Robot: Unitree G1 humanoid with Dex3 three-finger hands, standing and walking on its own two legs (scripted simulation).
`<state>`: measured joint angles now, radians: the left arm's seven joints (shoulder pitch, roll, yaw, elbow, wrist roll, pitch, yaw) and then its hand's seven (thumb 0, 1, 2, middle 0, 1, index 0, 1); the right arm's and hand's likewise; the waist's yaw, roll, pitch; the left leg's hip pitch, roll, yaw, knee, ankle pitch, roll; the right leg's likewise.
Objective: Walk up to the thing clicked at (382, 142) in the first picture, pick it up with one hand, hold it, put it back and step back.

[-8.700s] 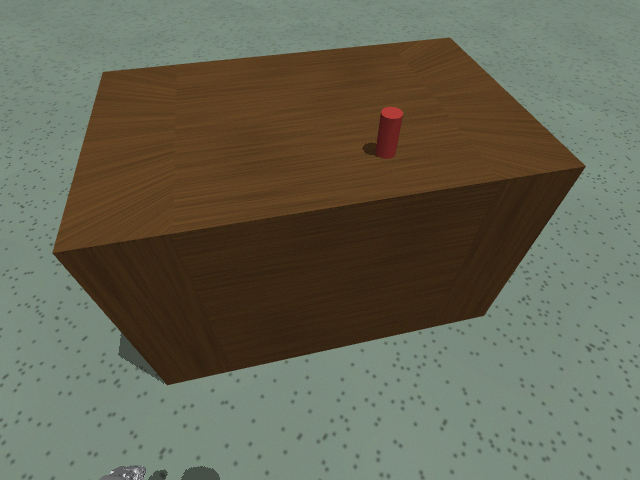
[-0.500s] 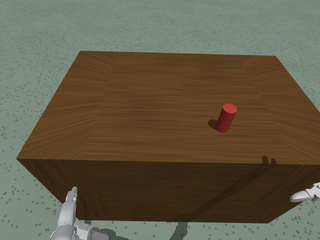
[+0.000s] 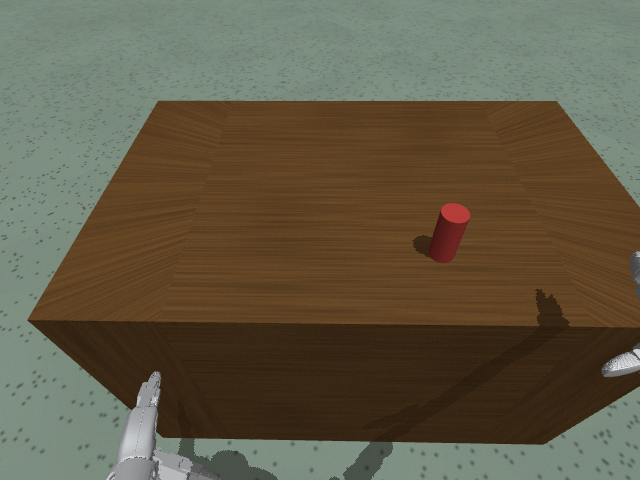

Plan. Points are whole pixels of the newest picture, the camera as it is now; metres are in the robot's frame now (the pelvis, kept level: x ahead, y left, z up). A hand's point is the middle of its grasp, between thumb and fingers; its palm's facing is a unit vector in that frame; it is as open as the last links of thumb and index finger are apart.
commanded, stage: go down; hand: right
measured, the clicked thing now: (447, 234) +0.51 -0.19 -0.02
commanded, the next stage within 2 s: none
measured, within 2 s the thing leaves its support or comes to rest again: neither
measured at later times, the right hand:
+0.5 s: hand out of the picture +0.34 -0.35 +0.11, palm faces +0.17 +0.99 -0.02, open 17.4 cm
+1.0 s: hand out of the picture +0.36 -0.37 +0.11, palm faces +0.17 +0.99 -0.01, open 17.3 cm
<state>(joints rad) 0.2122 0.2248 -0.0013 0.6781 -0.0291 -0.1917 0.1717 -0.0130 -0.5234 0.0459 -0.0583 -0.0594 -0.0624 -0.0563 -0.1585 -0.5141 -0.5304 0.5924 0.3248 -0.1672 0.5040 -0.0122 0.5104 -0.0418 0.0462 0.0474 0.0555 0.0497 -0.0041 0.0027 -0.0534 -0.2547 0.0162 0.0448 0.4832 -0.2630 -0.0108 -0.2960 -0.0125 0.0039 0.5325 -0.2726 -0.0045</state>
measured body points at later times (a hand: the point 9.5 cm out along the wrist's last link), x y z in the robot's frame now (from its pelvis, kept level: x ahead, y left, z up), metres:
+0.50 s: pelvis +0.00 +0.01 -0.01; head +0.03 -0.01 +0.44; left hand +0.15 +0.27 -0.09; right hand +0.32 -0.41 +0.11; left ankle -0.01 +0.13 -0.74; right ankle +0.00 -0.11 -0.74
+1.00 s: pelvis +0.00 +0.00 -0.02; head +0.05 -0.03 +0.43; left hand +0.15 +0.26 -0.09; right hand +0.34 -0.42 +0.11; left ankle -0.01 +0.13 -0.74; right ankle +0.00 -0.11 -0.74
